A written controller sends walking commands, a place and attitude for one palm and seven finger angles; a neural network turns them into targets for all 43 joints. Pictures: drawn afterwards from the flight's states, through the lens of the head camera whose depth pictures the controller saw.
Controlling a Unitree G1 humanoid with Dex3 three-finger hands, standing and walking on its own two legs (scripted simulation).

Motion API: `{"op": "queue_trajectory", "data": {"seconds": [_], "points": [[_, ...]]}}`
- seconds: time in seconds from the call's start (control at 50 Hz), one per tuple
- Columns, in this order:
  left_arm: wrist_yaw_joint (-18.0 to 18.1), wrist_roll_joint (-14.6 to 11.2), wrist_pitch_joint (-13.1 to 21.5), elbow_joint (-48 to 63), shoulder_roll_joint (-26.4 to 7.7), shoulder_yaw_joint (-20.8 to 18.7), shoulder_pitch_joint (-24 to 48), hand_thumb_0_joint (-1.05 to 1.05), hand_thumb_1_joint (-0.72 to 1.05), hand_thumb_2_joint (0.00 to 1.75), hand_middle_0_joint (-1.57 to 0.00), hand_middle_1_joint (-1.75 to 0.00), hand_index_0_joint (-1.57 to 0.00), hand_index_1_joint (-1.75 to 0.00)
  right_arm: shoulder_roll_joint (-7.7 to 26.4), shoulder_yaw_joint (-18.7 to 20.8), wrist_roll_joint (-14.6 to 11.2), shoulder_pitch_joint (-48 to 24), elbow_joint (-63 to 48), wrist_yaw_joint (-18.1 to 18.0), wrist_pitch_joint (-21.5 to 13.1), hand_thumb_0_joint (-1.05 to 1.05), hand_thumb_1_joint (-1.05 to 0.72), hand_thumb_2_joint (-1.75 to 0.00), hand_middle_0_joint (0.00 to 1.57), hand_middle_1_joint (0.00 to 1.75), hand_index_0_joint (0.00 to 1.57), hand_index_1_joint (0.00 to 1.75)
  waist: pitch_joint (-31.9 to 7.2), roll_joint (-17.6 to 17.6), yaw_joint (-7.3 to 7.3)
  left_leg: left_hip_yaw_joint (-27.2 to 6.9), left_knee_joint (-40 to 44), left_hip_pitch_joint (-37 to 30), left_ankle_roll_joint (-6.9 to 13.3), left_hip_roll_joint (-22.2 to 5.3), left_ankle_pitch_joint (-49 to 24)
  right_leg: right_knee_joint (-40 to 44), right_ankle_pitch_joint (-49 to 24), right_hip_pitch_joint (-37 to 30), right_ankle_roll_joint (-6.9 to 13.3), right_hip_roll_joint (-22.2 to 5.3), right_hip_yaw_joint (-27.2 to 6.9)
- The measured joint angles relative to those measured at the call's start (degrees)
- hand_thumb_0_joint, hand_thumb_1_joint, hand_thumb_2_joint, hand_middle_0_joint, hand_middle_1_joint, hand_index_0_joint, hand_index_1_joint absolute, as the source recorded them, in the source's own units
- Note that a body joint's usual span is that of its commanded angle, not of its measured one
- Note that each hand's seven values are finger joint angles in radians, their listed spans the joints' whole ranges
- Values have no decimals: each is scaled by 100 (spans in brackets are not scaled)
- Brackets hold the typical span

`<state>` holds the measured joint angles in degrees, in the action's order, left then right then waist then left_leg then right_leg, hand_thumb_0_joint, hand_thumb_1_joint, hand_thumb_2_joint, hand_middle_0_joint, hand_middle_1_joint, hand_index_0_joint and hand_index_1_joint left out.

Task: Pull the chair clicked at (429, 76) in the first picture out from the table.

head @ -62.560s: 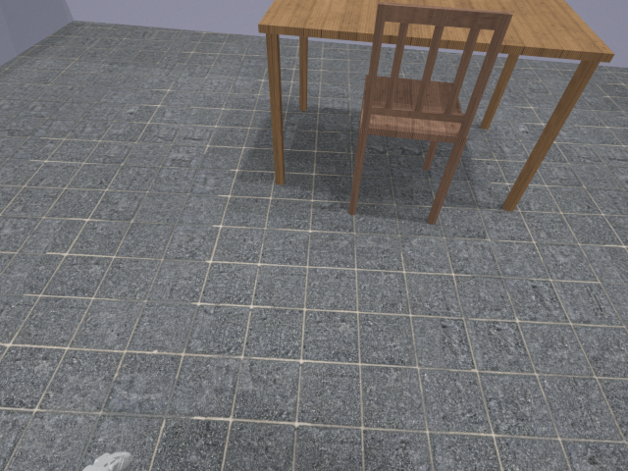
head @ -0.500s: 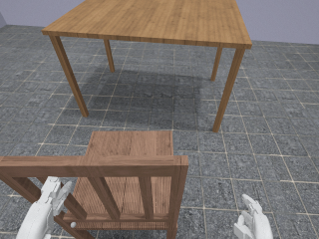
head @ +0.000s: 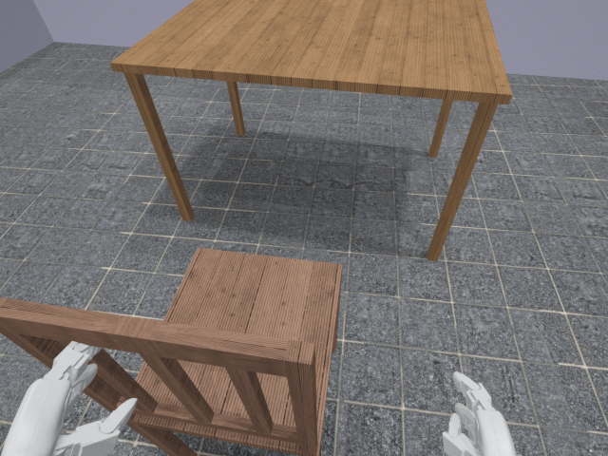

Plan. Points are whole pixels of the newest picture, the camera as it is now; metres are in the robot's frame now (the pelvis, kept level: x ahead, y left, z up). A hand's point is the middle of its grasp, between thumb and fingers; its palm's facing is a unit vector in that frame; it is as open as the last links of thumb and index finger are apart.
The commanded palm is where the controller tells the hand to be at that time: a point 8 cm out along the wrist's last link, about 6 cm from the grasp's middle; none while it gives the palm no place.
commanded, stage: draw the hand back to the body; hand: left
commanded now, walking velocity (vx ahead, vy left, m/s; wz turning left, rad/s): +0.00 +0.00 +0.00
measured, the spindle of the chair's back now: (183, 388) +0.21 +0.22 -0.07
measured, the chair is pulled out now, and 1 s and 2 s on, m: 0.74 0.73 0.73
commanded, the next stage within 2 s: step back with the hand held close in 0.46 s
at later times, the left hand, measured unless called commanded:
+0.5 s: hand (111, 419) +0.14 +0.24 +0.05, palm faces +0.23 -0.82 -0.53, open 6.7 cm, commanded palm +0.14 +0.28 +0.19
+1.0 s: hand (66, 451) +0.10 +0.24 +0.09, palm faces +0.04 -0.81 -0.59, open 6.7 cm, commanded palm +0.06 +0.29 +0.19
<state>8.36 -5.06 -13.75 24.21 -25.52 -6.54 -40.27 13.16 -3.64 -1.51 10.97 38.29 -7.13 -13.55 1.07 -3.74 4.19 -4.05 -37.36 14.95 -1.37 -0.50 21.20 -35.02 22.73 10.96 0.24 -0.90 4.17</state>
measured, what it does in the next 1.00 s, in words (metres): shifts its weight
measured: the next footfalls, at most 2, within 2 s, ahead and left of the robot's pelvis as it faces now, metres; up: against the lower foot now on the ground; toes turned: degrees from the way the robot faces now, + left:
right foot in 1.58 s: -0.31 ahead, -0.10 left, +0.00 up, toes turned +5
left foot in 1.76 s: -0.12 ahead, +0.13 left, +0.00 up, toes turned +3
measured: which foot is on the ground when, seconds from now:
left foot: down 0.00-1.00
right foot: down 0.00-1.00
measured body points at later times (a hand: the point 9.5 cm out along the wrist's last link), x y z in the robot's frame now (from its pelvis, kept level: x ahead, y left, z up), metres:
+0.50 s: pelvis +0.01 -0.02 +0.00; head +0.02 -0.05 +0.45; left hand +0.12 +0.28 +0.08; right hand +0.21 -0.22 -0.09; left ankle -0.01 +0.14 -0.72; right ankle -0.04 -0.11 -0.72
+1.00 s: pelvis -0.08 -0.01 +0.01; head -0.01 +0.00 +0.45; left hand +0.09 +0.28 +0.13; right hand +0.11 -0.25 -0.08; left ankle -0.01 +0.13 -0.72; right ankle -0.04 -0.11 -0.72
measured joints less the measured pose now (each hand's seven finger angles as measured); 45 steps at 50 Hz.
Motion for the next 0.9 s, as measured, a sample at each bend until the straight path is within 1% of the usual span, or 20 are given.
{"op": "queue_trajectory", "data": {"seconds": [0.12, 0.24, 0.38, 0.6, 0.66, 0.72, 0.78, 0.82, 0.9], "points": [[27, -3, -230, -20, -146, -39, 170, 0, 66, 79, -21, -27, -36, -27, 67, 51, -50, -35, 149, 49, -180, 1, -90, -90, 20, 30, 20, 30, 91, 1, 97, -55, 149, -122, -25, 43, -37, 55, 41, -107, 19, -43, 61], [32, -1, -274, -81, -140, -92, 247, 1, 81, 86, -21, -29, -39, -30, 80, 61, -63, -86, 217, 112, -283, 1, -90, -90, 20, 30, 20, 30, 163, -11, 139, -91, 254, -191, -61, 50, -70, 75, 68, -153, 53, -51, 101], [4, 11, -267, -144, -51, -98, 283, 1, 87, 89, -21, -29, -38, -33, 64, 56, -66, -116, 270, 159, -326, 1, -90, -90, 20, 30, 20, 30, 181, -34, 155, -116, 339, -263, -102, 33, -104, 89, 81, -198, 94, -36, 126], [-80, 44, -209, -226, -53, -24, 349, 1, 89, 90, -21, -30, -38, -33, 59, 61, -75, -114, 279, 150, -299, 1, -90, -90, 20, 30, 20, 30, 206, -36, 122, -130, 398, -355, -155, -23, -169, 109, 33, -269, 151, 19, 140], [-276, -78, -48, -399, -151, -76, 570, 1, 89, 90, -21, -30, -39, -32, 61, 114, -216, -59, -59, 109, 79, 1, -90, -90, 20, 30, 20, 30, 391, -53, 165, -137, 492, -397, -172, -85, -268, 271, -106, -334, 166, 85, 145], [-333, -64, 47, -448, -258, -183, 828, 1, 89, 90, -21, -30, -39, -32, 82, 144, -278, -168, -293, 77, 387, 1, -90, -90, 20, 30, 20, 30, 700, 3, 126, -139, 627, -344, -173, -138, -482, 471, -347, -304, 183, 141, 153], [-305, -37, 126, -379, -363, -294, 987, 1, 89, 90, -21, -30, -39, -32, 133, 162, -281, -348, -446, 62, 609, 1, -90, -90, 20, 30, 20, 30, 1010, 92, 56, -93, 789, -276, -197, -173, -689, 585, -573, -187, 188, 169, 110], [-272, -35, 154, -255, -452, -355, 967, 1, 89, 90, -21, -30, -38, -33, 157, 189, -267, -447, -545, 59, 740, 1, -90, -90, 20, 30, 20, 30, 1164, 149, -17, -53, 858, -211, -196, -181, -819, 632, -705, -96, 178, 173, 70], [-266, -49, 320, 185, -719, -507, 608, 1, 89, 90, -21, -30, -37, -33, 139, 267, -242, -514, -680, 47, 930, 1, -90, -90, 20, 30, 20, 30, 1290, 258, -157, -21, 870, -39, -167, -177, -998, 663, -905, 79, 152, 169, 37]]}}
